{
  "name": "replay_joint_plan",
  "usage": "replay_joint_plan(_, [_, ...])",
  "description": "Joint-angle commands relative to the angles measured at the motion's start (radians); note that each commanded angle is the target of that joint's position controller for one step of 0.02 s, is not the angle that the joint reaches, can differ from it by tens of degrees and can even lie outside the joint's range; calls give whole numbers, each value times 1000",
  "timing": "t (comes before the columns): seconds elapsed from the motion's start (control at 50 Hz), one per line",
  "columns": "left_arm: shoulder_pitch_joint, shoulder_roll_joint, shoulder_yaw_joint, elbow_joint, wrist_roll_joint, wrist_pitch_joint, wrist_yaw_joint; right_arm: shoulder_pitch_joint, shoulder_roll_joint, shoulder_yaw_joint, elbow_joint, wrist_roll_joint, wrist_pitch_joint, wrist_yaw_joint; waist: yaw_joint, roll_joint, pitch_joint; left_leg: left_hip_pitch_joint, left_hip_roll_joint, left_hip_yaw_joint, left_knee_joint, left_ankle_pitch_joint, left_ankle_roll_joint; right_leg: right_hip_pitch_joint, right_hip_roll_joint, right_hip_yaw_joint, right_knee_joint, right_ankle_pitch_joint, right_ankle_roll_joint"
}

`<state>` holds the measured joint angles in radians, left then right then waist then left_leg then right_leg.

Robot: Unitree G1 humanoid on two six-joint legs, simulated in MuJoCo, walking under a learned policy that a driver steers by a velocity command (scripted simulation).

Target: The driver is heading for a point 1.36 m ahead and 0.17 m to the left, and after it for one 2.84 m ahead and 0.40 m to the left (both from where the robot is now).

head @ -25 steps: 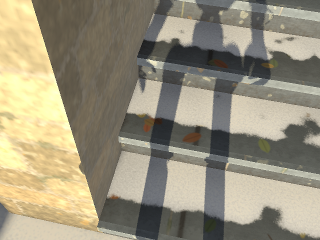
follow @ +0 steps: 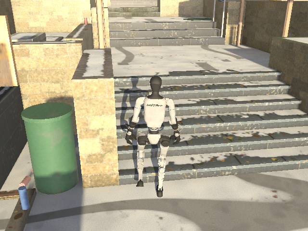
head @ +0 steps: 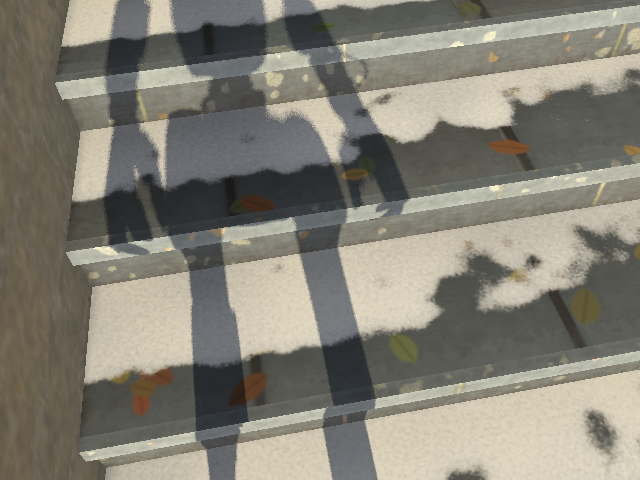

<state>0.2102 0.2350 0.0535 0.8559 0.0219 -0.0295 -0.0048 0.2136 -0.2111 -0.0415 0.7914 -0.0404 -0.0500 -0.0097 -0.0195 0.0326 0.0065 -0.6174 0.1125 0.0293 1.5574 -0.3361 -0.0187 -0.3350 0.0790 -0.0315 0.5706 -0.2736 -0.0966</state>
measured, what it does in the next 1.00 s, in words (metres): climbs: left foot 0.14 m higher, then right foot 0.14 m higher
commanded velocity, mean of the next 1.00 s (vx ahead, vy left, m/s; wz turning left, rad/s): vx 0.50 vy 0.00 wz -0.09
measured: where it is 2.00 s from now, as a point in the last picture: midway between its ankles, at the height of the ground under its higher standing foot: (305, 51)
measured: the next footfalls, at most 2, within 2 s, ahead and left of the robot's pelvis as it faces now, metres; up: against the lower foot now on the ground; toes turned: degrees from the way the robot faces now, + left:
left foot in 0.34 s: +0.35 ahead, +0.09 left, +0.14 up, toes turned +0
right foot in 0.86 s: +0.67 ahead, -0.09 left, +0.28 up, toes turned -9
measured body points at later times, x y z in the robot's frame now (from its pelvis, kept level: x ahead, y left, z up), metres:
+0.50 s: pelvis +0.27 +0.03 +0.10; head +0.27 +0.04 +0.55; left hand +0.39 +0.26 -0.03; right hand +0.31 -0.23 -0.03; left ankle +0.31 +0.09 -0.59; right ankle +0.16 -0.10 -0.39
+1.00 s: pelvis +0.56 -0.03 +0.22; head +0.58 -0.02 +0.67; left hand +0.73 +0.19 +0.11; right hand +0.59 -0.28 +0.10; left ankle +0.43 +0.10 -0.32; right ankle +0.63 -0.09 -0.45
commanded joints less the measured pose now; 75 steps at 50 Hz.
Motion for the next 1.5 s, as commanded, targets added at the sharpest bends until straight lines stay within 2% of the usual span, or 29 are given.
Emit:
replay_joint_plan(0.02, [99, 94, 11, -25, 4, -29, 0, 37, -2, 13, -75, -10, 23, 3, -15, -70, -19, -287, -21, 5, 211, 59, 14, 96, -261, 314, -229, 338, -131])
replay_joint_plan(0.1, [253, 98, 1, 64, 1, -61, -1, -214, 72, 53, -220, 0, 45, -22, 46, -136, 16, -731, -68, 26, 692, -112, 65, 220, -310, 399, -268, 143, -156])
replay_joint_plan(0.2, [319, 81, -25, 135, -21, -57, 35, -413, 95, 109, -352, -1, 51, -21, 30, -88, 70, -778, -52, 62, 379, -185, 94, 179, -240, 301, -429, 85, -100])
replay_joint_plan(0.26, [206, 98, -28, 89, -42, -56, 65, -296, 64, 113, -323, 20, 53, -8, -7, -44, -9, -168, -57, 141, -195, -9, 88, 67, -205, 150, -569, 688, -120])
replay_joint_plan(0.32, [195, 217, 24, 92, -52, -81, 42, 128, -46, 56, -160, 48, 46, -41, -151, -227, -324, 255, -172, 105, -386, -66, 131, 372, -292, 89, -109, 1750, -98])
replay_joint_plan(0.36, [211, 158, 36, 88, -35, -109, 6, 187, -159, 7, -117, -7, 12, -35, -161, -73, -322, 409, -88, -218, -814, -89, 218, 264, -190, 97, 413, 1262, -72])
replay_joint_plan(0.38, [318, -6, 17, 33, -36, -107, -30, 260, -273, -30, -41, -2, 24, -43, -85, 401, -364, 592, 237, -898, -1180, 259, 384, -153, 127, 152, 927, 97, 1])
replay_joint_plan(0.4, [310, -13, 9, 22, 33, -98, -38, 164, -204, -36, -58, 26, 21, -31, -33, 141, -333, 482, 238, -1005, -1211, 73, 380, -261, 91, 296, 1234, 72, -10])
replay_joint_plan(0.44, [112, -98, -16, -90, 58, -74, -19, 10, -21, 2, 31, 39, -6, 1, 72, -94, 16, 206, 173, -690, -1144, -274, 280, -519, 15, 193, 1352, 162, -34])
replay_joint_plan(0.48, [36, -149, -43, -147, 39, -29, 8, 129, 39, 11, 159, 33, -42, 6, 73, -88, 52, 178, 82, -424, -1141, -119, 203, -650, 17, 198, 1480, 112, -54])
replay_joint_plan(0.58, [-64, -122, -68, -231, 11, 13, 14, 155, -20, 7, 219, 35, -77, 21, 110, -24, 74, 126, -7, -127, -1248, 36, 133, -758, -12, 99, 1270, 72, -12])
replay_joint_plan(0.72, [-476, -182, -106, -425, 19, -19, 10, 431, -34, -3, 255, 32, -73, -51, -13, 12, 95, 559, 70, -242, -1425, 100, 189, -1149, -167, -42, 1221, -124, -12])
replay_joint_plan(0.78, [-435, -178, -106, -397, 0, 6, -29, 421, -34, -13, 200, 48, -50, -68, -49, 1, -7, 566, 55, -109, -1574, 582, 222, -675, -139, -149, 747, -93, -24])
replay_joint_plan(0.82, [-252, -163, -83, -328, -19, 6, -22, 391, -116, -32, 161, 36, -56, -46, 28, 89, -183, 617, 91, -10, -1364, 1512, 209, -280, 4, -244, 626, -140, -66])
replay_joint_plan(0.86, [9, -52, -35, -271, -27, -5, -4, 324, -185, -49, 125, 47, -75, -16, 167, 125, -313, 697, 146, -31, -1001, 1707, 191, -40, 35, -150, 395, -116, -114])
replay_joint_plan(0.88, [78, -16, -15, -239, -15, -14, 14, 324, -158, -54, 96, 80, -97, 19, 184, 136, -390, 473, 68, -29, -761, 1528, 158, 187, -66, 61, 320, -153, -147])
replay_joint_plan(0.9, [200, 105, 26, -208, 21, -16, 15, 305, -114, -50, 30, 97, -106, 49, 227, -110, -466, 205, -104, -24, -291, 822, 107, 346, -360, 600, 32, -268, -274])
replay_joint_plan(0.92, [139, 128, 45, -197, 5, 2, 14, 267, -112, -76, 18, 38, -110, 61, 180, -194, -494, 97, -212, -164, 91, 184, 91, 312, -408, 969, -279, -341, -252])
replay_joint_plan(0.98, [-30, -23, 15, -89, -14, -43, 7, 135, 38, -40, -114, -6, -58, 6, 4, 41, -31, -178, -86, -146, 333, 209, 120, -92, -378, 535, -231, -385, -140])
replay_joint_plan(1.04, [87, -122, -11, 45, 8, -82, -12, 178, 130, 3, -104, 26, -18, -8, -62, 5, 61, -333, -106, -193, 422, 194, 158, -124, -313, 223, -215, -42, -46])
replay_joint_plan(1.18, [241, 6, 3, 121, 14, -142, -26, -144, 129, 21, -188, 19, 25, -30, -4, -106, 25, -714, -166, -75, 570, 114, 156, 143, -321, -9, -294, 267, 37])
replay_joint_plan(1.28, [366, 32, 4, 151, 3, -125, 32, -321, 98, 47, -281, 16, 41, -3, 13, -139, 20, -689, -98, 64, 189, 38, 149, 257, -306, -94, -445, 343, 22])
replay_joint_plan(1.32, [374, 47, 11, 163, 1, -104, 59, -363, 116, 58, -295, 7, 56, 11, 20, -126, -23, -569, -64, 131, -18, -72, 154, 372, -296, -153, -487, 565, -14])
replay_joint_plan(1.34, [270, 15, -11, 114, -29, -98, 67, -319, 100, 59, -261, 36, 56, 11, -28, -70, -46, -278, -127, 228, -224, -116, 182, 267, -254, -254, -436, 1086, 3])
replay_joint_plan(1.4, [257, 170, 24, 62, -51, -105, 72, 55, 17, 25, -153, 39, 72, -10, -134, -253, -274, 142, -263, 235, -457, -160, 237, 397, -387, -207, 39, 1854, -22])
replay_joint_plan(1.42, [246, 207, 37, 27, -58, -113, 53, 130, -53, -3, -128, 27, 52, -3, -172, -237, -314, 313, -274, 71, -662, -158, 268, 322, -364, -195, 288, 1583, -26])
replay_joint_plan(1.44, [231, 115, 19, -59, -27, -125, 21, 100, -172, -45, -119, 26, 49, -7, -126, 26, -324, 508, -90, -418, -913, -349, 394, -69, -191, -168, 706, 747, 36])
replay_joint_plan(1.46, [134, 98, 24, -112, 6, -127, -16, 76, -203, -71, -119, 19, 67, -12, -119, 109, -342, 529, 63, -949, -1225, -420, 476, -316, -5, 26, 1099, 90, 72])
replay_joint_plan(1.5, [93, 0, 4, -194, 33, -128, -23, 26, -124, -56, -85, 29, 39, -14, -21, -71, -148, 369, 62, -840, -1263, -350, 401, -513, -55, 118, 1352, 159, 62])
Velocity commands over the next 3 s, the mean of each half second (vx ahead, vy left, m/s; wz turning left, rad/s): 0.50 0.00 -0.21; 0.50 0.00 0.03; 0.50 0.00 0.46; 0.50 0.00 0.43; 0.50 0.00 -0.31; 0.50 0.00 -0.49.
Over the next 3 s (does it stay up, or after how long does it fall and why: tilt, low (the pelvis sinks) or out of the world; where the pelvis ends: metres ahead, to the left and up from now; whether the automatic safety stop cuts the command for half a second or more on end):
stays up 1.74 0.23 0.73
